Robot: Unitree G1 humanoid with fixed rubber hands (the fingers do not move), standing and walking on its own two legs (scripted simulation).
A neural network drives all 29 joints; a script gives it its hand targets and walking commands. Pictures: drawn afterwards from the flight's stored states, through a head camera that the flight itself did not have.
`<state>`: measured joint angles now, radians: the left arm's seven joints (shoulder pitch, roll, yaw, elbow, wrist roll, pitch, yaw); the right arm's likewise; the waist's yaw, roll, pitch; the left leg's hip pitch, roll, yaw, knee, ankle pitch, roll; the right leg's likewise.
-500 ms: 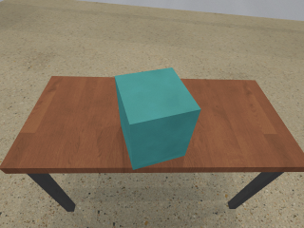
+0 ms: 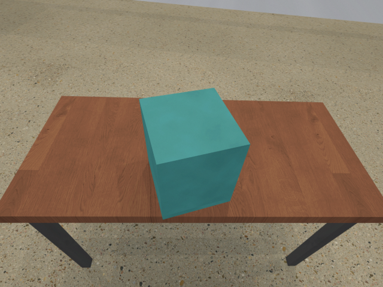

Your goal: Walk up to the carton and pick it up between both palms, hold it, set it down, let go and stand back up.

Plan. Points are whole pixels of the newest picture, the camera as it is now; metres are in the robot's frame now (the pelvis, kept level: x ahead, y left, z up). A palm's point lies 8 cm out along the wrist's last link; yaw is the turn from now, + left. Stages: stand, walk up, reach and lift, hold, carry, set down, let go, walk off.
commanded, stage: stand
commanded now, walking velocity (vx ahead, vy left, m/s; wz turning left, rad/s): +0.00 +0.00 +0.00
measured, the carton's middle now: (188, 154) +0.44 +0.00 +0.00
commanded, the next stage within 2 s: none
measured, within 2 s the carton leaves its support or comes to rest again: neither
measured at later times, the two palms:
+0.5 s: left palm out of the picture +0.01 +0.24 -0.14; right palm out of the picture +0.01 -0.24 -0.13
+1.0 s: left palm out of the picture +0.01 +0.23 -0.14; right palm out of the picture +0.01 -0.24 -0.13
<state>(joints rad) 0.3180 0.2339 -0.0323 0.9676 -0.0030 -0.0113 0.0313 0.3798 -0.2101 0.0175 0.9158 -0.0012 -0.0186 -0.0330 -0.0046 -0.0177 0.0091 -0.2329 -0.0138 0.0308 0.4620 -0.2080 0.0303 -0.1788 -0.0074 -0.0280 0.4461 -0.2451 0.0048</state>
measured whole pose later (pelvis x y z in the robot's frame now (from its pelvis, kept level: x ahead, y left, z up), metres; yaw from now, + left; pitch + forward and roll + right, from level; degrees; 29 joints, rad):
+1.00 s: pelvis +0.01 -0.01 +0.00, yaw +1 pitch -1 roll +0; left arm 0.32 0.21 -0.03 1.04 0.00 -0.01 0.04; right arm 0.34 -0.19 0.02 1.01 0.00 -0.01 -0.04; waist 0.00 -0.02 0.03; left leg -0.21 -0.02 0.01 0.43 -0.21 0.02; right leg -0.15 -0.01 -0.05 0.41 -0.25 0.00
